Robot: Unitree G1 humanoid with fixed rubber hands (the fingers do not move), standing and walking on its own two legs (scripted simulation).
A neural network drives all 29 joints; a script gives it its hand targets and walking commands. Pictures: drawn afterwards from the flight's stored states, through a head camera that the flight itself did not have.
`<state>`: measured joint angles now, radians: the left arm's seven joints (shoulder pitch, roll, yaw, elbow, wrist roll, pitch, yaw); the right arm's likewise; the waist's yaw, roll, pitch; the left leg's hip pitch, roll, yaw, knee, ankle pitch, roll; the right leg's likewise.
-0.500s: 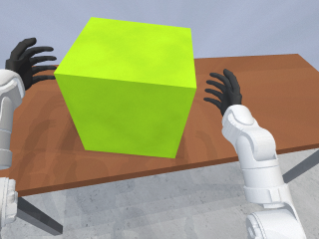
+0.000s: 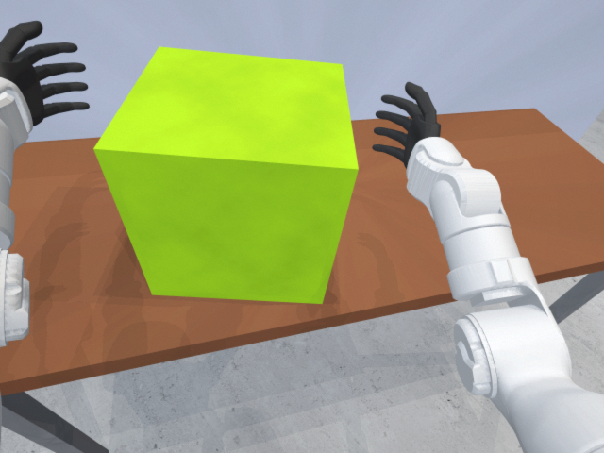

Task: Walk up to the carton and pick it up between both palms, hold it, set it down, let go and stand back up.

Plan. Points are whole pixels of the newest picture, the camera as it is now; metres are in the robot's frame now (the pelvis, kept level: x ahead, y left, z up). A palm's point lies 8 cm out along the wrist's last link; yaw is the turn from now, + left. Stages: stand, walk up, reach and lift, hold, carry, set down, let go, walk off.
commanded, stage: reach and lift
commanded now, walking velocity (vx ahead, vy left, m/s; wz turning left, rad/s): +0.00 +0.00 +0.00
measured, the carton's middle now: (245, 182) +0.48 +0.04 +0.08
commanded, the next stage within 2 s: none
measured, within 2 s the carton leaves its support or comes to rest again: neither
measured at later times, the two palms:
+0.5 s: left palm (31, 117) +0.45 +0.29 +0.21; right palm (417, 143) +0.43 -0.18 +0.20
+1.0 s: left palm (85, 170) +0.47 +0.26 +0.12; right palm (383, 179) +0.44 -0.16 +0.13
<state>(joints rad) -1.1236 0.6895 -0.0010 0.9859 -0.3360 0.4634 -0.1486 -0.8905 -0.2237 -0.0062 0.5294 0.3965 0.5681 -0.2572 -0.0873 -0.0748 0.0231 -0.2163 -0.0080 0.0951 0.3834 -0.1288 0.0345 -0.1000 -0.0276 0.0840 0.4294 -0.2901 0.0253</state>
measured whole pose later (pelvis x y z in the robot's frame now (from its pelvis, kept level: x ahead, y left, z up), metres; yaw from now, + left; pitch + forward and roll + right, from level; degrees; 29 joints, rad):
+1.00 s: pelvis +0.01 +0.00 +0.00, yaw +1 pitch +11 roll -1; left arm -1.09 0.55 -0.16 1.38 -0.39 -0.05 -0.13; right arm -0.95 -0.14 -0.01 1.01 0.33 0.13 -0.20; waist -0.12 -0.07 -0.12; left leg -0.51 0.01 0.07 0.45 -0.13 0.03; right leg -0.36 -0.01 0.05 0.43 -0.27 0.03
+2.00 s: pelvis +0.01 +0.00 -0.01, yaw +1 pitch +12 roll -1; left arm -1.08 0.47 -0.16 1.34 -0.39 -0.05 -0.08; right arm -0.92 -0.07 -0.02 1.01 0.27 0.09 -0.25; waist -0.12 -0.07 -0.15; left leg -0.54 0.01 0.06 0.46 -0.13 0.03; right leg -0.38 -0.01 0.04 0.43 -0.27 0.03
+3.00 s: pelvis +0.01 +0.00 +0.00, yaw +2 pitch +7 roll -1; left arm -1.05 0.38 0.12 1.35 -0.06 -0.08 -0.13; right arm -0.84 0.01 -0.28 1.01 -0.09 0.02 -0.20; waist -0.10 -0.07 -0.13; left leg -0.42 0.01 0.06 0.42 -0.12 0.03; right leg -0.27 -0.01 0.04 0.41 -0.26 0.03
